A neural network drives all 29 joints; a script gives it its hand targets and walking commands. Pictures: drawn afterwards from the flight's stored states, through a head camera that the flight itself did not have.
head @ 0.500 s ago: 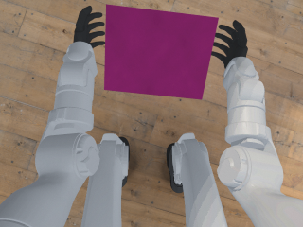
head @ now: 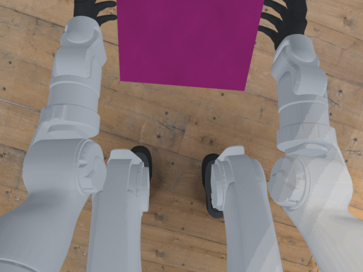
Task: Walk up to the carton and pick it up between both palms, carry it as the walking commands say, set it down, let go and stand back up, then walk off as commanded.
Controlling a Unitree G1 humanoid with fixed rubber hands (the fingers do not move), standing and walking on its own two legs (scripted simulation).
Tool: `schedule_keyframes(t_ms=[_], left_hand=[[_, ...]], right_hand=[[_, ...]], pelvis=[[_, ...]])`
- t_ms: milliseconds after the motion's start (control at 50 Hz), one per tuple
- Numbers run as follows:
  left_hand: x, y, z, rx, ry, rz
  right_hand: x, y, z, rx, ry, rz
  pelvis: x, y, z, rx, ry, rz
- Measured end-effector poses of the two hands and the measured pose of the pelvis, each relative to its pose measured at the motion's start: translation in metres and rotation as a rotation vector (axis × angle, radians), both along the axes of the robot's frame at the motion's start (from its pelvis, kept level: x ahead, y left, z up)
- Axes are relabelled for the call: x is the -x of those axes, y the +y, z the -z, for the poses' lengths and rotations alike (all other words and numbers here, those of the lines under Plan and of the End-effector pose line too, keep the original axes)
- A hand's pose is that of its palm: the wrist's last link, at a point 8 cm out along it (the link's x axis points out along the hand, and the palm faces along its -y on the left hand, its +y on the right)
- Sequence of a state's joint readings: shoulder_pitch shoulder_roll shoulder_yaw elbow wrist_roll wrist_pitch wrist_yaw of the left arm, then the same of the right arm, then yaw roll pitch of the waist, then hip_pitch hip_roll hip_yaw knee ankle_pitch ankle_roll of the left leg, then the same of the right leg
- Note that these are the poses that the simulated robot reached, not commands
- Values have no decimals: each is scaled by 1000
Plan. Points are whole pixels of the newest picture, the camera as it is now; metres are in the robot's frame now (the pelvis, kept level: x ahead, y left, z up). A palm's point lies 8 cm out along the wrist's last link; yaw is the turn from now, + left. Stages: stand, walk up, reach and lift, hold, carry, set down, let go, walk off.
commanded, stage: set down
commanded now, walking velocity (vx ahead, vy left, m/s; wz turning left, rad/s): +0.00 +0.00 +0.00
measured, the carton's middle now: (186, 31) +0.55 +0.00 -0.26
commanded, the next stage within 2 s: none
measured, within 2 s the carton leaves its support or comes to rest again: neither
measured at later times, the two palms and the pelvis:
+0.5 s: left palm (99, 16) +0.56 +0.17 -0.19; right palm (278, 34) +0.53 -0.18 -0.19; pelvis +0.00 +0.00 -0.04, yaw +0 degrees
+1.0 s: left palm (99, 14) +0.56 +0.17 -0.20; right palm (277, 32) +0.54 -0.18 -0.20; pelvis +0.01 +0.00 -0.04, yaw +0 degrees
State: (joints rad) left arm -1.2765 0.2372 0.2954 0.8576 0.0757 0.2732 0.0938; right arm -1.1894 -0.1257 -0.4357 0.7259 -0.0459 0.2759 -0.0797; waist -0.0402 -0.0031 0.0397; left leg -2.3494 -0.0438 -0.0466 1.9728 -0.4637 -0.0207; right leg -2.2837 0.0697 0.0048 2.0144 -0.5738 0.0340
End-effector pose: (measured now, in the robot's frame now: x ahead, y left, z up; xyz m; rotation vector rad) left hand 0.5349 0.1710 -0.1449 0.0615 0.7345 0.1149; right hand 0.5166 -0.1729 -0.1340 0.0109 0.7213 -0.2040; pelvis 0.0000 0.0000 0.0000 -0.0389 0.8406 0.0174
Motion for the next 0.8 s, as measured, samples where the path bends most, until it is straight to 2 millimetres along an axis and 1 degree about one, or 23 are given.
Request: schedule_keyframes(t_ms=[220, 320, 480, 800], left_hand=[[-8, 1, 38, -6, 16, 10], [-14, -5, 43, 15, 18, 29], [-21, -4, 48, 28, 18, 38], [-25, -3, 53, 55, -1, 37]], right_hand=[[-7, 0, 40, -8, 8, -6], [-10, -7, 52, -5, 17, 3], [-17, -9, 56, -10, 19, -23], [-21, -10, 61, -26, -1, -29]], pelvis=[[-1, -1, 21, -7, -44, 9], [-2, 0, 29, -14, -73, 11], [-3, -2, 37, -18, -116, 15], [-4, -1, 42, -19, -155, 17]])
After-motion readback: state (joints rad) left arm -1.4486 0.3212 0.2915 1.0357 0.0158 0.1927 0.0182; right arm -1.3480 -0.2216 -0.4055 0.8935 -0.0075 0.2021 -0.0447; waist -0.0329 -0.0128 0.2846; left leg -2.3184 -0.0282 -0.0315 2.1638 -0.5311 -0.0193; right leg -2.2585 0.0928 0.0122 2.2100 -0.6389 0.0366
